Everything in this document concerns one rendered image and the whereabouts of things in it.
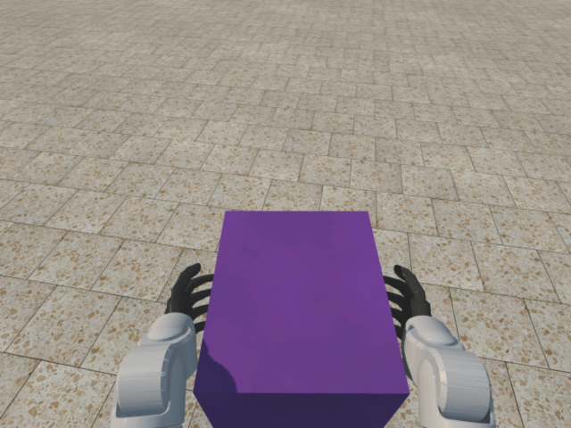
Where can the carton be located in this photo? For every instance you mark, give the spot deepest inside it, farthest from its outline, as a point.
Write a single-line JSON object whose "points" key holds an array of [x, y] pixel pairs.
{"points": [[299, 331]]}

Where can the right robot hand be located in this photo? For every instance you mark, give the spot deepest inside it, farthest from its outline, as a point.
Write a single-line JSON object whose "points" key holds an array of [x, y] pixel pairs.
{"points": [[414, 301]]}

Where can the left robot hand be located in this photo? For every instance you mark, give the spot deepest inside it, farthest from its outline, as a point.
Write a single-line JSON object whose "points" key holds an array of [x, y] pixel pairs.
{"points": [[182, 299]]}

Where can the robot right forearm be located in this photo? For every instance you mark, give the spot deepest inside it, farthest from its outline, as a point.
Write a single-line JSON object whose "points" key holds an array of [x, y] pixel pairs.
{"points": [[454, 388]]}

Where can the robot left forearm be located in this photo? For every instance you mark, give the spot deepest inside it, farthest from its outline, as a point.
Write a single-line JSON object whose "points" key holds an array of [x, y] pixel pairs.
{"points": [[150, 387]]}

